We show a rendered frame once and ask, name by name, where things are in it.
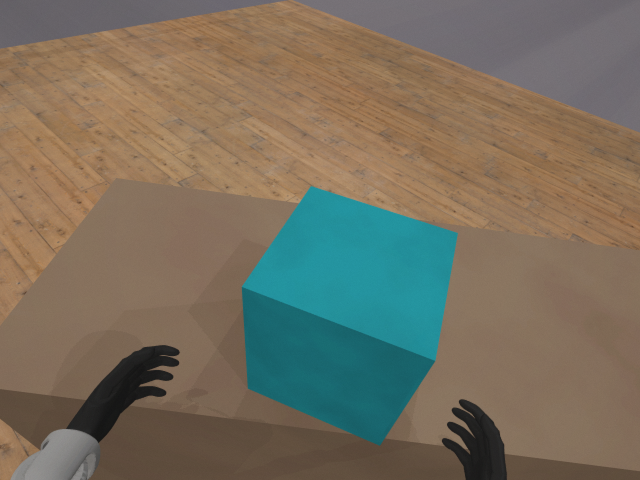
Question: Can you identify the pedestal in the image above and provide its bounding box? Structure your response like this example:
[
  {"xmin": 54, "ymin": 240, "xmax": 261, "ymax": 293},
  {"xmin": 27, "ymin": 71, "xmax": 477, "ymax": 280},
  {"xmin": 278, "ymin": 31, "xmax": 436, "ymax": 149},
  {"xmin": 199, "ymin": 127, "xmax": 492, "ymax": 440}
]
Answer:
[{"xmin": 0, "ymin": 178, "xmax": 640, "ymax": 480}]

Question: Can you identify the left robot forearm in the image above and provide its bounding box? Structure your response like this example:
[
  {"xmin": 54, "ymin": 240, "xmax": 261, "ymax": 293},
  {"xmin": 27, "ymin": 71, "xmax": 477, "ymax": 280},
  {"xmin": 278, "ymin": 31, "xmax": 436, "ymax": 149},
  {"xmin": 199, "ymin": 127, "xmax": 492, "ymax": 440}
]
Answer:
[{"xmin": 10, "ymin": 429, "xmax": 100, "ymax": 480}]

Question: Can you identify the robot left hand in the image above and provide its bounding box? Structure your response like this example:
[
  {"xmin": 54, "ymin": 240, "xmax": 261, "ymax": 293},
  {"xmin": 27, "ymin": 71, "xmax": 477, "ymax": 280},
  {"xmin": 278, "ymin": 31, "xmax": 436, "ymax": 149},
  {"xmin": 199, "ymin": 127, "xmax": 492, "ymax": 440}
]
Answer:
[{"xmin": 66, "ymin": 345, "xmax": 180, "ymax": 443}]

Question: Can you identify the robot right hand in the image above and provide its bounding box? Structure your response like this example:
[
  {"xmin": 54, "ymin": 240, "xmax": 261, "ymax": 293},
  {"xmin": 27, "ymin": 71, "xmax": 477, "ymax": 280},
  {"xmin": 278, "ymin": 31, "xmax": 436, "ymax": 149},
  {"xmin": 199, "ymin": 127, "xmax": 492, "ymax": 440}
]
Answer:
[{"xmin": 442, "ymin": 399, "xmax": 507, "ymax": 480}]

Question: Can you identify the carton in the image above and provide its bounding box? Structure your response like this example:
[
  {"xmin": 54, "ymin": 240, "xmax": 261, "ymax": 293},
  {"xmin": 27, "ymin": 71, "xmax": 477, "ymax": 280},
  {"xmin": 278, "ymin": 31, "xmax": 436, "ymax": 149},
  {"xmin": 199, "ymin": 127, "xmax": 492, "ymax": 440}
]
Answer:
[{"xmin": 242, "ymin": 186, "xmax": 458, "ymax": 446}]

